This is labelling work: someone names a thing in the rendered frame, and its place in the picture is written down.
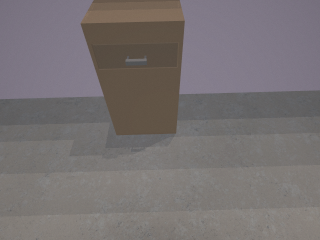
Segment handle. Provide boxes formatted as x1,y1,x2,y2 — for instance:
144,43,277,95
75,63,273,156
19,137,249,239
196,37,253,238
125,55,147,66

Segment drawer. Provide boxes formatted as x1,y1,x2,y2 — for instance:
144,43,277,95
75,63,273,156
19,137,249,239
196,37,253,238
92,42,178,69

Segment cabinet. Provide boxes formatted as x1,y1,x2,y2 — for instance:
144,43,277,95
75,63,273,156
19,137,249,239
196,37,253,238
80,0,185,135

